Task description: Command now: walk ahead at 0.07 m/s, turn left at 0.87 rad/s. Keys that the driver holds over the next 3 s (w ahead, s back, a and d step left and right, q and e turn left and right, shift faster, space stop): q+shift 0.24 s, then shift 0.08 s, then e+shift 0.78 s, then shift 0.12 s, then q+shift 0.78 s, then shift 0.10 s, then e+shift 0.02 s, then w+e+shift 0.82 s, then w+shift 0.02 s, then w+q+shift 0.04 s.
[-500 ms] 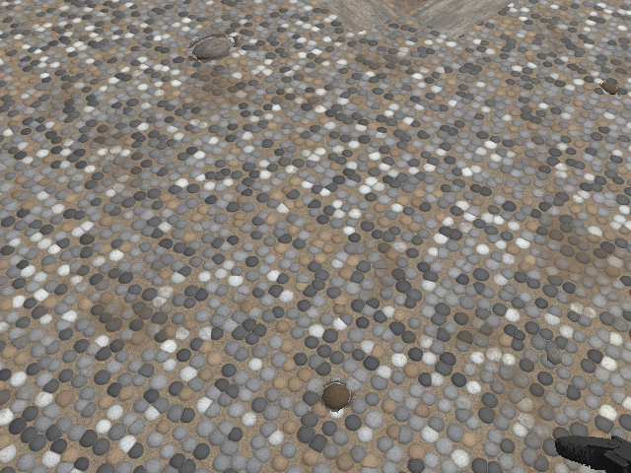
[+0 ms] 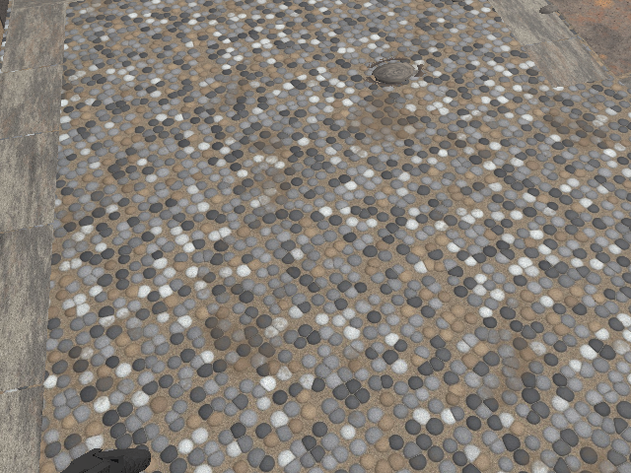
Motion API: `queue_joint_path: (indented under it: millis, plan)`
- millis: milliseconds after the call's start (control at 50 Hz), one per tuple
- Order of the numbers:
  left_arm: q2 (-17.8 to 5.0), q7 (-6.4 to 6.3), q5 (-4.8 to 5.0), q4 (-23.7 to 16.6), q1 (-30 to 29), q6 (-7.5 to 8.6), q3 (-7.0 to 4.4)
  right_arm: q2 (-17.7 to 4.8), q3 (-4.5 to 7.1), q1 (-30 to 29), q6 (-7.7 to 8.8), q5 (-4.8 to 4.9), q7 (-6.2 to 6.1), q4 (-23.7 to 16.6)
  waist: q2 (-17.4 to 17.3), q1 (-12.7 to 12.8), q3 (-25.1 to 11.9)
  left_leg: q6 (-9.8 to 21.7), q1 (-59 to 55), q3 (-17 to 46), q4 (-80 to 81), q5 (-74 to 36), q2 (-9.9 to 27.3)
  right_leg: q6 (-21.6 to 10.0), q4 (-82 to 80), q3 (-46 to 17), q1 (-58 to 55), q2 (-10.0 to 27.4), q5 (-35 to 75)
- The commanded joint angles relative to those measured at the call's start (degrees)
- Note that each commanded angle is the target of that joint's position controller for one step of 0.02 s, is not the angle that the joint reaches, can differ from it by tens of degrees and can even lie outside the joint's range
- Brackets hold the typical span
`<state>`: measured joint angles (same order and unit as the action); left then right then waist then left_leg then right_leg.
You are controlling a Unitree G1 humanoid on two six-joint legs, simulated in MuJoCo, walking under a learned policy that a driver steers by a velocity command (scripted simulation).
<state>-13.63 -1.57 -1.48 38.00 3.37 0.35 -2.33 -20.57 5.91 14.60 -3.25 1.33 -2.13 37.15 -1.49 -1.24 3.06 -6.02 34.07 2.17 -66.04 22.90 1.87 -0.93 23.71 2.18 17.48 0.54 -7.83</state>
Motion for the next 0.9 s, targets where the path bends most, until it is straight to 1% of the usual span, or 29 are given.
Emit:
queue_joint_path:
  millis: [20, 60, 120, 160, 180, 200, 220, 240, 260, 280, 300, 320, 380, 440, 460, 480, 520, 560, 620, 700, 720, 740, 760, 780, 800, 820, 840, 860, 900]
  plan:
    - [-8.77, -0.53, 0.20, -2.64, -1.39, 0.42, -2.97, -0.40, -0.40, 0.50, 0.47, -0.11, 1.00, -4.96, 8.50, 1.01, -8.33, -0.29, 0.57, -0.81, 6.73, -4.24, 3.53, -12.71, -6.87, -6.44, -9.72, 14.82, 17.94]
    - [-10.55, -0.31, 0.53, -2.25, -1.58, 0.08, -3.68, -0.51, -0.68, -0.78, 0.56, -0.08, 2.00, -5.70, 9.02, 1.10, -9.49, 0.84, -4.44, -2.19, 13.51, -6.65, 3.61, -12.04, -6.47, -3.53, -9.04, 15.87, 18.50]
    - [-12.68, 0.63, 1.87, -1.33, -0.74, 0.35, -4.70, -2.71, -0.01, -1.68, -0.18, 0.05, 3.12, -6.40, 10.09, 1.09, -9.29, 3.14, -9.72, -4.68, 21.78, -7.46, 2.58, -10.01, -4.57, -0.88, -9.68, 17.66, 16.87]
    - [-12.88, 1.14, 3.11, -0.75, -0.65, 0.83, -5.02, -3.34, 0.65, -0.91, -0.82, 0.01, 3.59, -6.54, 9.53, -0.30, -9.11, 5.60, -14.74, -5.98, 30.70, -10.67, 1.30, -6.91, -0.33, 1.32, -9.63, 17.93, 13.46]
    - [-11.71, 1.36, 3.49, -0.01, 0.64, 1.04, -4.91, -4.01, 1.27, 0.72, -0.93, -0.12, 3.27, -5.96, 7.75, -1.06, -9.32, 7.44, -19.92, -5.89, 35.36, -14.47, -0.34, -3.95, 4.42, 3.57, -7.15, 16.24, 8.96]
    - [-9.36, 1.87, 2.79, 1.36, 4.21, 1.06, -4.46, -7.56, 2.70, 4.56, -0.80, -0.38, 2.39, -4.99, -0.04, -1.93, -9.18, 10.66, -29.20, 0.18, 40.98, -26.19, 1.37, 0.40, 14.80, 7.15, 0.84, 12.18, 0.48]
    - [-6.65, 2.23, -0.17, -1.45, 5.49, 0.83, -3.43, -16.93, 4.62, 5.28, -0.55, -0.71, 1.22, -6.67, -20.73, 1.08, -8.63, 19.78, -39.37, 24.20, 41.51, -48.69, 16.80, 6.48, 35.16, 9.90, 20.96, 3.42, -30.07]
    - [-8.23, 1.48, -0.62, -3.37, -1.04, 0.97, -3.61, -15.46, 3.95, 4.27, 1.13, -3.07, 1.87, -8.60, -15.52, -3.43, -14.25, 26.89, -36.32, 31.35, 44.17, -43.04, 19.61, 6.18, 44.60, -3.35, 25.79, -0.17, -31.36]
    - [-10.36, 0.90, 1.01, -3.36, -3.13, 0.75, -4.10, -12.84, 3.11, 2.65, 2.27, -3.18, 2.29, -8.12, -9.05, -3.34, -12.91, 24.83, -34.78, 25.19, 45.41, -37.93, 17.25, 4.44, 47.13, -5.53, 26.14, 0.80, -26.32]
    - [-10.39, 0.22, 1.54, -2.38, -1.59, 0.53, -4.22, -10.55, 2.43, -0.48, 2.72, -1.98, 1.91, -7.85, -6.25, -1.16, -10.98, 21.55, -32.56, 21.00, 44.98, -33.87, 14.54, 3.44, 45.53, -5.95, 26.22, 1.71, -21.05]
    - [-10.80, -0.40, 1.14, -0.96, 0.16, 0.14, -4.37, -7.73, 1.40, -3.22, 2.48, -0.84, 1.46, -8.26, -4.64, 0.01, -10.55, 19.34, -31.09, 18.20, 44.36, -32.92, 13.04, 3.57, 43.85, -6.16, 25.18, 2.71, -17.87]
    - [-10.97, -0.52, 0.76, -0.39, 1.42, -0.16, -4.47, -6.77, 0.68, -5.35, 2.17, -0.81, 1.00, -8.67, -5.53, 1.13, -10.65, 18.82, -27.67, 16.02, 44.09, -35.31, 11.80, 4.07, 43.93, -5.55, 21.64, 2.29, -15.42]
    - [-9.56, 0.12, 1.65, 2.17, 5.76, -0.82, -3.73, -3.14, -1.36, -7.10, 2.44, -2.17, 0.51, -7.98, -5.15, 2.16, -12.72, 18.58, -26.01, 10.28, 44.37, -38.02, 10.22, 5.46, 42.06, -3.73, 15.33, 1.91, -11.43]
    - [-5.77, 0.96, 1.90, 3.09, 6.29, -1.29, -1.81, 1.03, -3.19, -8.19, 3.05, -3.15, 0.70, -5.44, -5.34, 1.79, -11.28, 17.34, -23.34, 5.67, 45.30, -30.54, 8.84, 5.64, 27.77, -3.98, 7.23, 4.26, -8.27]
    - [-5.95, 1.25, 2.04, 2.74, 5.45, -1.42, -1.60, 0.14, -2.96, -8.08, 3.15, -3.58, 0.86, -4.70, -6.47, 0.88, -9.81, 17.70, -21.77, 5.52, 46.15, -27.03, 9.28, 5.47, 24.83, -3.54, 4.98, 4.22, -8.30]
    - [-7.68, 1.38, 2.26, 2.00, 4.50, -1.58, -1.92, -1.80, -2.39, -7.88, 3.10, -3.78, 0.98, -3.98, -7.30, 0.05, -7.96, 18.46, -20.79, 6.18, 46.75, -24.01, 10.19, 5.24, 23.76, -2.80, 4.45, 3.68, -9.58]
    - [-11.06, 1.43, 2.83, 0.56, 3.69, -1.79, -2.77, -5.29, -1.17, -7.28, 2.57, -3.40, 0.97, -2.91, -7.37, -1.07, -4.66, 20.01, -21.49, 8.71, 47.32, -21.30, 12.87, 4.56, 24.22, -1.70, 7.29, 2.83, -13.78]
    - [-10.98, 1.46, 3.04, -0.17, 4.18, -1.89, -2.88, -5.36, -0.85, -7.31, 2.15, -2.63, 0.71, -2.19, -6.01, -1.17, -3.42, 20.71, -24.15, 10.30, 46.57, -24.50, 15.31, 3.95, 24.79, -1.78, 10.10, 3.39, -16.86]
    - [-9.09, 1.89, 3.07, -0.42, 6.28, -2.08, -2.65, -4.46, -0.55, -8.51, 1.88, -2.08, 0.23, -1.76, -4.96, -0.37, -4.97, 20.57, -27.99, 8.94, 44.02, -34.02, 16.81, 3.32, 23.93, -0.76, 10.01, 3.63, -18.99]
    - [-8.06, 2.81, 3.33, 0.16, 11.14, -2.26, -3.03, -4.24, 0.21, -11.54, 1.30, -0.82, -0.30, -1.53, -4.65, 2.97, -7.52, 15.84, -27.41, 1.87, 37.47, -35.11, 14.65, 0.50, 9.34, 2.93, 1.12, 0.93, -8.63]
    - [-9.61, 2.49, 2.86, 0.22, 12.61, -2.18, -3.70, -3.21, 0.29, -9.72, 1.37, -0.49, -0.29, -0.60, -1.44, 3.40, -7.25, 11.64, -23.89, -1.80, 31.63, -27.33, 11.47, -1.87, 2.31, -0.88, -3.42, 1.04, 0.72]
    - [-17.15, 1.46, 2.49, -0.69, 14.18, -1.88, -5.76, -0.83, -0.05, -9.44, 1.70, -2.33, -0.12, -1.98, 13.62, 1.79, -7.61, 5.12, -10.30, -8.83, 15.90, -9.64, 4.05, -7.68, -1.41, -20.00, -12.38, 12.75, 22.96]
    - [-19.83, 1.72, 0.98, -1.73, 15.62, -1.13, -6.12, 0.45, -0.68, -17.54, 2.33, -3.32, -0.12, -5.65, 20.63, 4.95, -7.29, 2.09, 5.35, -3.98, 4.14, 15.55, -6.54, -18.81, -3.20, -35.86, -17.20, 20.99, 36.03]
    - [-18.02, 1.96, -0.03, -2.35, 16.09, -0.08, -5.66, -0.60, -0.38, -17.84, 2.90, -2.94, 0.06, -5.46, 12.06, 5.97, -10.38, 2.49, 7.39, 2.77, -3.20, 16.17, -4.91, -20.19, -3.38, -33.66, -19.19, 20.56, 33.22]
    - [-16.74, 1.71, 0.69, -2.58, 13.31, 0.58, -5.47, -1.13, -0.08, -16.44, 3.11, -1.94, 0.19, -4.55, 8.15, 3.74, -9.39, 3.07, 8.25, 4.15, -4.29, 10.90, -3.75, -17.00, -2.31, -28.74, -19.31, 16.93, 30.58]
    - [-15.78, 1.24, 2.07, -3.18, 10.37, 0.43, -5.41, -1.28, 0.11, -14.97, 3.18, -1.87, -0.09, -3.38, 5.18, 2.29, -8.52, 2.90, 9.09, 4.23, -2.40, 6.41, -2.97, -14.04, -1.61, -25.50, -18.86, 14.15, 28.19]
    - [-14.45, 0.58, 3.25, -3.85, 8.44, -0.08, -4.90, -2.13, 0.41, -14.54, 3.13, -2.15, -0.43, -2.98, 5.35, 1.72, -8.44, 2.48, 8.48, 4.64, -0.30, 3.20, -2.19, -12.51, -1.67, -24.00, -18.42, 12.85, 27.22]
    - [-13.89, 0.01, 3.52, -4.30, 8.14, -0.71, -4.62, -1.53, 0.35, -14.32, 3.22, -2.04, -0.28, -2.82, 6.40, 1.34, -8.89, 1.78, 6.14, 4.33, -0.10, 0.89, -2.95, -11.92, -1.64, -23.27, -16.98, 11.24, 28.08]
    - [-14.06, -0.63, 3.06, -4.80, 8.91, -1.52, -4.67, -0.70, 0.12, -13.22, 3.48, -1.60, 0.14, -2.20, 6.60, 1.32, -9.77, 0.88, 4.71, 4.14, 2.61, -2.32, -4.46, -11.69, -1.56, -22.96, -17.11, 9.58, 27.56]
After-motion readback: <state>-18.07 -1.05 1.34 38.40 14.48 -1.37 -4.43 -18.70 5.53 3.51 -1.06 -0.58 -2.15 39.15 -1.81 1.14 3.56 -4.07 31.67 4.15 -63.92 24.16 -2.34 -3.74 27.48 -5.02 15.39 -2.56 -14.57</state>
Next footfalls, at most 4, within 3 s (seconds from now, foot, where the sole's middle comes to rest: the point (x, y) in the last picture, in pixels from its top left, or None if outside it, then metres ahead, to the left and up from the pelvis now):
0.20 left None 0.07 0.16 -0.78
0.72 right None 0.09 -0.06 -0.78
1.24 left None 0.21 0.13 -0.78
1.58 right None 0.11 -0.09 -0.78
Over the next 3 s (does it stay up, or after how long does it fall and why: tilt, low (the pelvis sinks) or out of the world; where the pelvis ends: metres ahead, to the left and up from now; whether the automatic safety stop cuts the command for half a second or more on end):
stays up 0.61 -0.01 0.00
